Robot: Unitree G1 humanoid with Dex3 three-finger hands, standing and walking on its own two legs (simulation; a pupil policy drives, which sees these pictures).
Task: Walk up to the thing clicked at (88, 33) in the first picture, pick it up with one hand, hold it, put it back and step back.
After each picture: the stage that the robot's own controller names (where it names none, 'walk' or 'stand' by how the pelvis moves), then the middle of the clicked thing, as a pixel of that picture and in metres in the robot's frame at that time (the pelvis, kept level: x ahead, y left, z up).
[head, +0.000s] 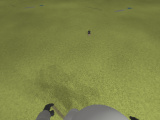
stand; (89, 33) +2.01 +0.08 -0.72
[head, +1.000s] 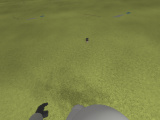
walk; (87, 40) +1.87 +0.22 -0.70
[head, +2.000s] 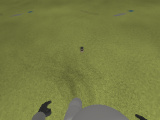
walk; (81, 49) +1.29 +0.25 -0.71
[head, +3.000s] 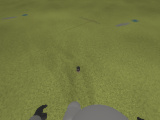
walk; (78, 69) +0.80 +0.23 -0.71
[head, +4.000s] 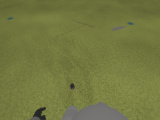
walk; (72, 87) +0.47 +0.22 -0.71
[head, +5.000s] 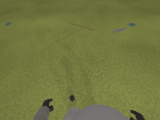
stand; (72, 98) +0.31 +0.22 -0.71
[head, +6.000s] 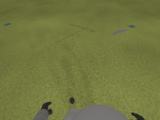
stand; (72, 101) +0.28 +0.21 -0.71
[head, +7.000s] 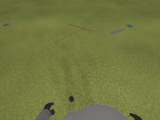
stand; (71, 99) +0.31 +0.22 -0.73
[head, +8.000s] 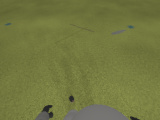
stand; (71, 99) +0.31 +0.22 -0.73
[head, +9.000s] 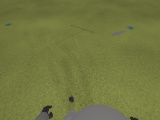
stand; (71, 100) +0.31 +0.22 -0.73
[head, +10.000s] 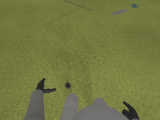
go down; (68, 85) +0.33 +0.23 -0.65
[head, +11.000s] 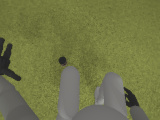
go down; (63, 61) +0.39 +0.26 -0.30
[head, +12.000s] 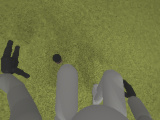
close in; (57, 59) +0.38 +0.28 -0.27
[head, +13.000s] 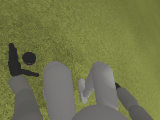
close in; (29, 59) +0.36 +0.30 -0.21
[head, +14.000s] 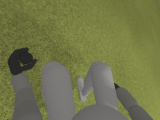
close; (26, 60) +0.35 +0.31 -0.21
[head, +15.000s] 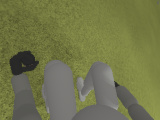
lift; (28, 60) +0.33 +0.30 -0.22
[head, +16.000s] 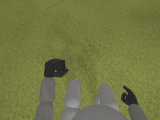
lift; (61, 69) +0.32 +0.21 -0.01
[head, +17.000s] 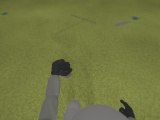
hold; (66, 70) +0.33 +0.18 +0.01
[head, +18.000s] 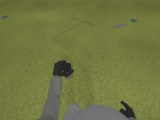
hold; (67, 71) +0.33 +0.18 +0.00
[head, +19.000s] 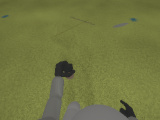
hold; (68, 71) +0.33 +0.17 +0.00
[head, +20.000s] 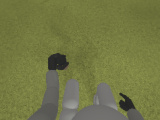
crouch; (62, 63) +0.38 +0.21 -0.07
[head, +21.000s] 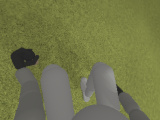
lower; (31, 58) +0.37 +0.31 -0.22
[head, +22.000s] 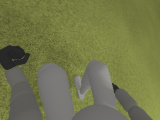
lower; (19, 56) +0.38 +0.32 -0.22
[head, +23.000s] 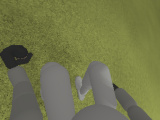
lower; (22, 55) +0.37 +0.32 -0.22
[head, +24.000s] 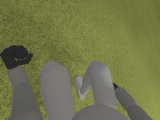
lower; (22, 56) +0.37 +0.32 -0.22
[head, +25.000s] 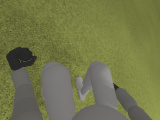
loosen; (26, 58) +0.36 +0.31 -0.22
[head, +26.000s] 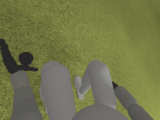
withdraw; (26, 60) +0.35 +0.29 -0.22
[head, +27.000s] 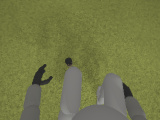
walk; (69, 62) +0.40 +0.24 -0.33
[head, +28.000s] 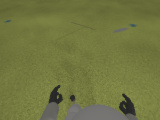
stand; (72, 98) +0.32 +0.19 -0.66
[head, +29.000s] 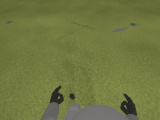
stand; (72, 97) +0.34 +0.21 -0.66
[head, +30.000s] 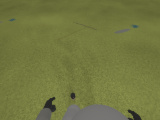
stand; (73, 96) +0.34 +0.20 -0.69
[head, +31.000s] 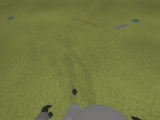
walk; (74, 92) +0.36 +0.19 -0.71
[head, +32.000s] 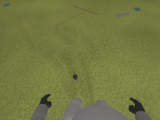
walk; (75, 77) +0.50 +0.21 -0.70
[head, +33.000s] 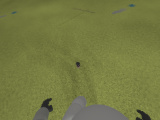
walk; (78, 65) +0.77 +0.26 -0.70
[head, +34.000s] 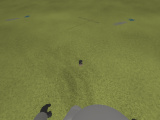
stand; (80, 63) +0.98 +0.21 -0.71
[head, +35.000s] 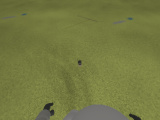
stand; (79, 63) +0.96 +0.20 -0.73
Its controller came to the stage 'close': yes
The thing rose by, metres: 0.72
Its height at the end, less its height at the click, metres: +0.00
